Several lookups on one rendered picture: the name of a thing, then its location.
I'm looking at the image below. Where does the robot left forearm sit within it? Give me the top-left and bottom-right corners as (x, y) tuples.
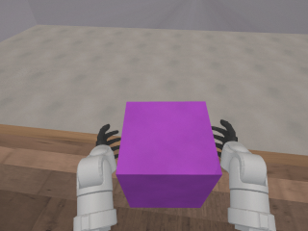
(73, 144), (117, 231)

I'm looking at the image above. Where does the robot left hand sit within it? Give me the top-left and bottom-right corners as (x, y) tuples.
(95, 124), (121, 159)

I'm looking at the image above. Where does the carton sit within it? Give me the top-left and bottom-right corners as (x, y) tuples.
(115, 101), (222, 208)

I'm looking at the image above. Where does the robot right forearm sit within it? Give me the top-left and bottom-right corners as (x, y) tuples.
(220, 141), (276, 231)

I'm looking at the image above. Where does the robot right hand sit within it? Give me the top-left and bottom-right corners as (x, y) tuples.
(211, 119), (238, 157)

